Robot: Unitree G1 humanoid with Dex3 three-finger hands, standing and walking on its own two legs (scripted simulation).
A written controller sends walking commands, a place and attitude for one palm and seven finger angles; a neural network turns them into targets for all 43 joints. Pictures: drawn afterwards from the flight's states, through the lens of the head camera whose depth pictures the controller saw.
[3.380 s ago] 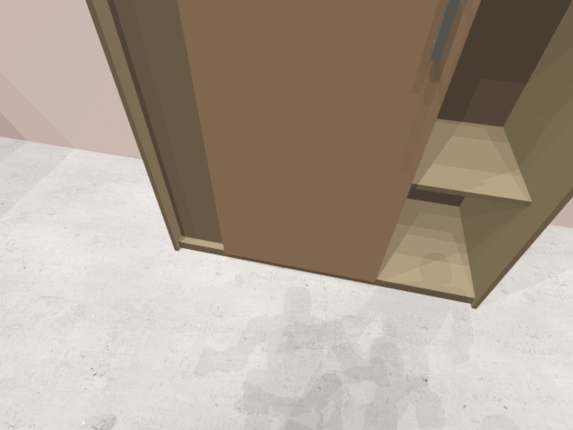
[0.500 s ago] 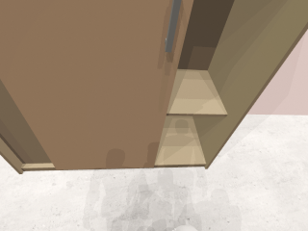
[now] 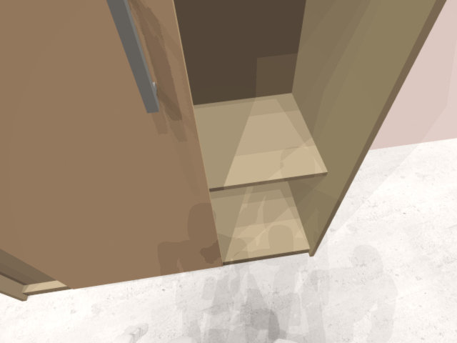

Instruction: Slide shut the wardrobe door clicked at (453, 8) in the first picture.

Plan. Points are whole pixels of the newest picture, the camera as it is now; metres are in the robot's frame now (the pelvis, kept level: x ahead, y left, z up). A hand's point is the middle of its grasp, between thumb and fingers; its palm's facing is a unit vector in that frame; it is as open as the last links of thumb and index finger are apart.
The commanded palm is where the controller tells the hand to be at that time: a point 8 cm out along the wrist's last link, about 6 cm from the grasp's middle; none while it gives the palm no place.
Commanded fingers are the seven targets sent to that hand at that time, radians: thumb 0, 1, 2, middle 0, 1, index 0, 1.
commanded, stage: come to a stop and stand still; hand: left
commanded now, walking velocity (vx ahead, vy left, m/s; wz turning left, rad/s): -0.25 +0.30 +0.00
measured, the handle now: (136, 49) +0.45 +0.13 +0.28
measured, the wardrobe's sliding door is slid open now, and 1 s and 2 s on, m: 0.39 0.39 0.39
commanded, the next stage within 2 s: none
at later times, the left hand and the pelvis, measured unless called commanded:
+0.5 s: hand out of the picture -0.08 +0.28 -0.18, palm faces +0.14 -0.96 -0.23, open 7.4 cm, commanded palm none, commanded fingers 0.00 0.90 0.90 -0.20 -0.30 -0.20 -0.30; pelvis -0.07 +0.07 +0.00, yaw +2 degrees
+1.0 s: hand out of the picture -0.08 +0.29 -0.16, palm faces +0.05 -0.97 -0.23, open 7.2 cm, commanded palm none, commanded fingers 0.00 0.90 0.90 -0.20 -0.30 -0.20 -0.30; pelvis -0.10 +0.11 +0.01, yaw +0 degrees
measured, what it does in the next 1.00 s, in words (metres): steps to the left: left foot, then right foot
